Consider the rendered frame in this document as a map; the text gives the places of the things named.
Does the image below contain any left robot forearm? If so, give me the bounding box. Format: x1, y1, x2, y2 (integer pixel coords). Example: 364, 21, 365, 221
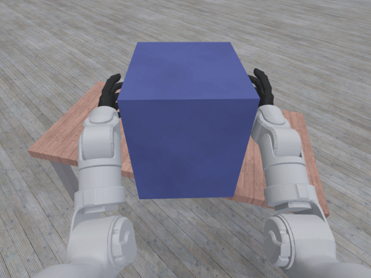
67, 106, 126, 257

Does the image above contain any robot right upper arm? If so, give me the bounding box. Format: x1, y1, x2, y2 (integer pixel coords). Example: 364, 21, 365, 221
263, 214, 371, 278

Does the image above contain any robot right hand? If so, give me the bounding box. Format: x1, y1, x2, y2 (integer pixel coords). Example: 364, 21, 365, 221
248, 68, 274, 107

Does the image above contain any robot left hand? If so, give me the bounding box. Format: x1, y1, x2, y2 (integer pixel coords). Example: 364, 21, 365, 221
98, 74, 123, 118

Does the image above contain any carton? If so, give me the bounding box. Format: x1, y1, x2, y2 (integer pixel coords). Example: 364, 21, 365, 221
117, 42, 260, 199

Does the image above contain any right robot forearm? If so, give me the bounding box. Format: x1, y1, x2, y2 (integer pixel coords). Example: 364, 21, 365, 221
251, 105, 336, 248

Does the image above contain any table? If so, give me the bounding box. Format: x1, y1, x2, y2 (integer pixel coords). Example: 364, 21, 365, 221
27, 81, 330, 218

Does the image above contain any robot left upper arm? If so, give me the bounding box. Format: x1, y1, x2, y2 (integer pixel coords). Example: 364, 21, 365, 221
32, 215, 137, 278

